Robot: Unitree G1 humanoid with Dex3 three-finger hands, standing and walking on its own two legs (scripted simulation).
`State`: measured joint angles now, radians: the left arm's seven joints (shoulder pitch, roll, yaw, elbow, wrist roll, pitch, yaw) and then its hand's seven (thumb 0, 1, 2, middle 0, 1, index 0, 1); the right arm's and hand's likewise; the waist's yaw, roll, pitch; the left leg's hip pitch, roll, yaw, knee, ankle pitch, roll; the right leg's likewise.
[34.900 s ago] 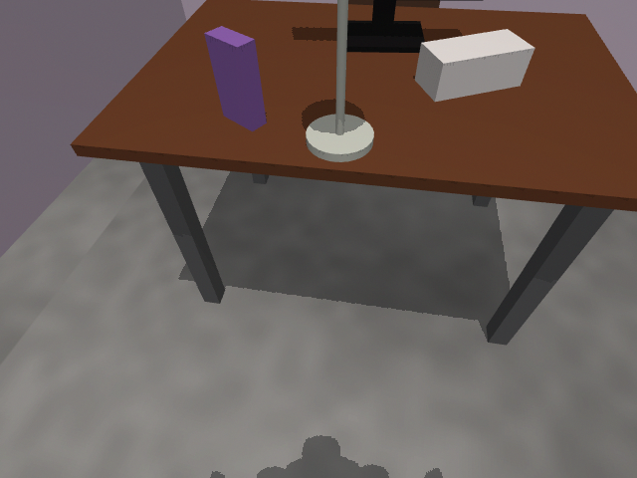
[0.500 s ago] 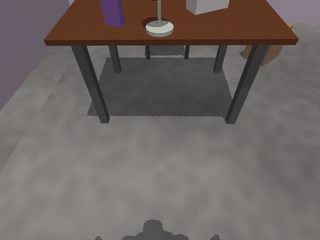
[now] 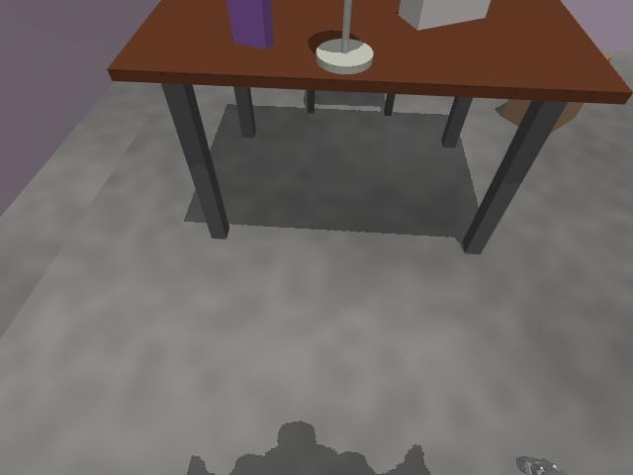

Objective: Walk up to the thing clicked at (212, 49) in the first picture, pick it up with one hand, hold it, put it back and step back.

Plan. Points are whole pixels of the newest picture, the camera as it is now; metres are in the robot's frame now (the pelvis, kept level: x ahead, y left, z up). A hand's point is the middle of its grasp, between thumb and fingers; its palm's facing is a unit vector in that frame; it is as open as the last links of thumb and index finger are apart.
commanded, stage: step back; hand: left
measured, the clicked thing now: (249, 5) +1.14 +0.19 +0.07
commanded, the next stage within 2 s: stand in 0.06 s
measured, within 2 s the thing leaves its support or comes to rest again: neither
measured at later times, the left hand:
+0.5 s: hand out of the picture +0.06 +0.24 -0.14, palm faces -0.02 -0.94 -0.33, open 7.4 cm
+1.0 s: hand out of the picture +0.04 +0.23 -0.14, palm faces -0.03 -0.94 -0.34, open 7.4 cm
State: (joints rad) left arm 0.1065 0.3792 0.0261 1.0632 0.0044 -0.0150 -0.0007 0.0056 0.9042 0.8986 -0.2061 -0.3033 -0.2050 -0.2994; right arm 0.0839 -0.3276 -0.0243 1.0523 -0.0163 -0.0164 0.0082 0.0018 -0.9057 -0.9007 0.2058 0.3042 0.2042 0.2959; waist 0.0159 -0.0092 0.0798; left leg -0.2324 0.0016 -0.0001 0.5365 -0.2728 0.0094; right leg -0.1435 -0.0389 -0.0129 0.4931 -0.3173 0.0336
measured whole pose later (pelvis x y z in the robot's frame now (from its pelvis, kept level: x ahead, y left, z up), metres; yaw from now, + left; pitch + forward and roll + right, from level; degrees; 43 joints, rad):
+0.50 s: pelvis -0.02 -0.01 +0.01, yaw +0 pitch -3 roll +0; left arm 0.09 0.34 0.00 1.14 0.01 -0.01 -0.01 0.00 0.90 0.90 -0.21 -0.30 -0.21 -0.30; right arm 0.08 -0.35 -0.01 1.13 -0.01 -0.02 0.01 0.00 -0.91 -0.90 0.20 0.30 0.20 0.30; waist 0.00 0.01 0.07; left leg -0.14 0.01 0.00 0.33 -0.13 -0.01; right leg -0.07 -0.03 -0.02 0.33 -0.20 0.02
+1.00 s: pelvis -0.03 -0.02 +0.01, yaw +0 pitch -2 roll +0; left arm 0.12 0.35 0.00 1.14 0.01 -0.01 -0.02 0.00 0.90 0.90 -0.21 -0.30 -0.21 -0.30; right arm 0.12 -0.35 0.01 1.14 -0.02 -0.01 0.01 0.00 -0.91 -0.90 0.20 0.30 0.20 0.30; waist -0.01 0.01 0.06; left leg -0.17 0.03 -0.01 0.34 -0.13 -0.02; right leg -0.10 -0.01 -0.02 0.33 -0.20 0.01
